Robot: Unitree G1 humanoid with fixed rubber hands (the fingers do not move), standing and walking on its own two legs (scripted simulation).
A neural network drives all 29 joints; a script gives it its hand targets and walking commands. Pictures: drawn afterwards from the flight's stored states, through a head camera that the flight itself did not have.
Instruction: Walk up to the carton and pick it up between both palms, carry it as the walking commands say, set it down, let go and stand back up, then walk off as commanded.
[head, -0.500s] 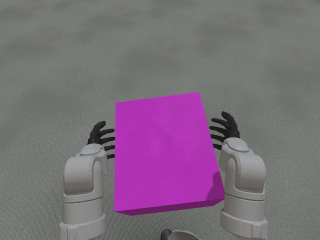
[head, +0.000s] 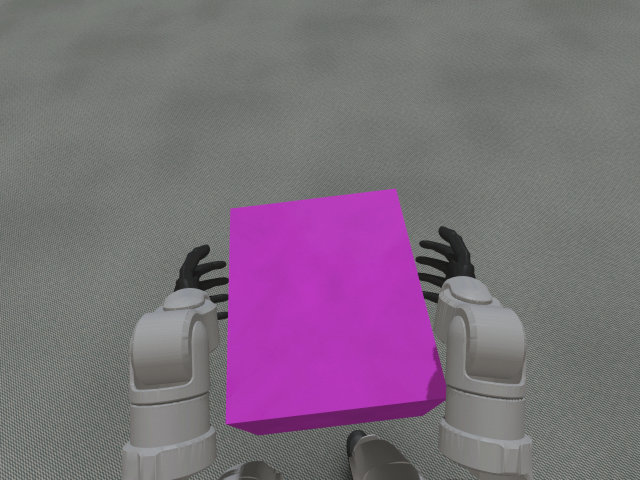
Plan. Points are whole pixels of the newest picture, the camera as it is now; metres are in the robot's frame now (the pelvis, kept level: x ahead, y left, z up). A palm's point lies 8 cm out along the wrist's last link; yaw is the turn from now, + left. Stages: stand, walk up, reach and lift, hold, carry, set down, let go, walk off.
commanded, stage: carry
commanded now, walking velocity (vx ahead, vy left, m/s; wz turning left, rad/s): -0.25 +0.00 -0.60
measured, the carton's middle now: (326, 312) +0.32 -0.01 -0.02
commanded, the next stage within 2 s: none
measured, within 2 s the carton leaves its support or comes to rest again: neither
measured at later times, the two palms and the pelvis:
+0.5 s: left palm (237, 421) +0.17 +0.08 +0.05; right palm out of the picture +0.08 -0.21 +0.05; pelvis -0.15 +0.04 -0.01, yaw -19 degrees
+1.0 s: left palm out of the picture +0.04 +0.09 +0.06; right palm out of the picture -0.13 -0.15 +0.07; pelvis -0.28 +0.15 -0.01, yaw -38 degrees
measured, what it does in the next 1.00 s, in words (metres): walks backwards, turning right: left foot, then right foot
